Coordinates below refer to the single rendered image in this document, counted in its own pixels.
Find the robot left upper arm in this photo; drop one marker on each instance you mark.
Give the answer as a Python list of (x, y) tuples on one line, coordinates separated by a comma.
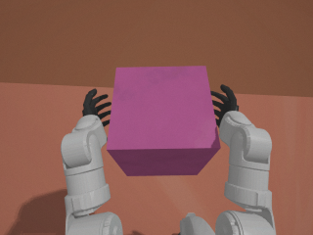
[(104, 223)]

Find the robot right forearm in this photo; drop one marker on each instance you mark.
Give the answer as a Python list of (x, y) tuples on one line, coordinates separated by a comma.
[(249, 164)]

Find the right robot hand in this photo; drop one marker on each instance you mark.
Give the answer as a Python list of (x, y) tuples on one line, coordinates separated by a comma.
[(229, 102)]

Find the carton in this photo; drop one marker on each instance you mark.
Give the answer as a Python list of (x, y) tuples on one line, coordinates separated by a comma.
[(162, 121)]

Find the robot right shin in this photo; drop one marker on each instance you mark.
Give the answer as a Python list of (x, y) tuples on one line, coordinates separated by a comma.
[(190, 214)]

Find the robot left forearm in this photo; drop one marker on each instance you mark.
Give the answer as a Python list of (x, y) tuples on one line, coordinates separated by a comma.
[(87, 189)]

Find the left robot hand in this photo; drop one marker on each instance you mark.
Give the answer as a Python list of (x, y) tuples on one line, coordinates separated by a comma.
[(90, 103)]

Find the right robot thigh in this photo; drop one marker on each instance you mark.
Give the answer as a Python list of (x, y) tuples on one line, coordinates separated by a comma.
[(195, 225)]

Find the robot right upper arm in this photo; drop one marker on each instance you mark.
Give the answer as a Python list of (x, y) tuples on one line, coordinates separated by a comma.
[(242, 223)]

